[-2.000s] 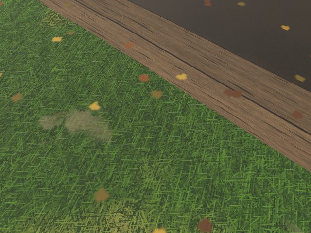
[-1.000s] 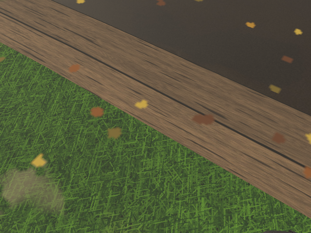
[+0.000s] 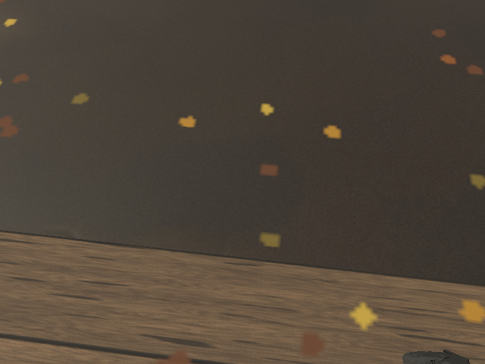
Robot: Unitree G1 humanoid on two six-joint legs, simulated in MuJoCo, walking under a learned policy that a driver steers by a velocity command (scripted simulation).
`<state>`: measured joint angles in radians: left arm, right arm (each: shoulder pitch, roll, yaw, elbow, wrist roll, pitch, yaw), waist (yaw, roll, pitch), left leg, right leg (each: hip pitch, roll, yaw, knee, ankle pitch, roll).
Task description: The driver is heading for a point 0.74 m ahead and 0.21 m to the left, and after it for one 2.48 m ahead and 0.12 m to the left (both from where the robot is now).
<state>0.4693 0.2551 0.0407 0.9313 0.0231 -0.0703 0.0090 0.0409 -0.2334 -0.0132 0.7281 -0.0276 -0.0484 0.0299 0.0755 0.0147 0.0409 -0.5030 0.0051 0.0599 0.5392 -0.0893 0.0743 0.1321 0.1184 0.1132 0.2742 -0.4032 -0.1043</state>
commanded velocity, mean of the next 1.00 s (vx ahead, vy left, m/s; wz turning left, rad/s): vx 0.50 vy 0.00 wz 0.12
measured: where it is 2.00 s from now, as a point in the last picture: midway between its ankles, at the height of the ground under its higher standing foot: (241, 250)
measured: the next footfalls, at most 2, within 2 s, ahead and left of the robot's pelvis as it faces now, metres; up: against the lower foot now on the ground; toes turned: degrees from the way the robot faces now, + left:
left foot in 0.02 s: +0.18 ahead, +0.09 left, +0.00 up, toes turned +2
right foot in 0.54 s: +0.46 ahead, -0.10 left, +0.00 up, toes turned -3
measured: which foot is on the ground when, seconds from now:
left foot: up 0.00-0.00, down 0.02-0.56, up 0.58-1.00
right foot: down 0.00-0.04, up 0.06-0.52, down 0.54-1.00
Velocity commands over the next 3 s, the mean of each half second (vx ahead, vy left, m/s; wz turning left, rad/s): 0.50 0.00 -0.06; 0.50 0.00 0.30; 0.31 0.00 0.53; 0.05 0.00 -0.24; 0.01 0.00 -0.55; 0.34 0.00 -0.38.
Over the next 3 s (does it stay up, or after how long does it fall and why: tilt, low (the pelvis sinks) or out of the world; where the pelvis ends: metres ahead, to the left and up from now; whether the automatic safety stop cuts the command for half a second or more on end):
stays up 0.92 0.04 0.00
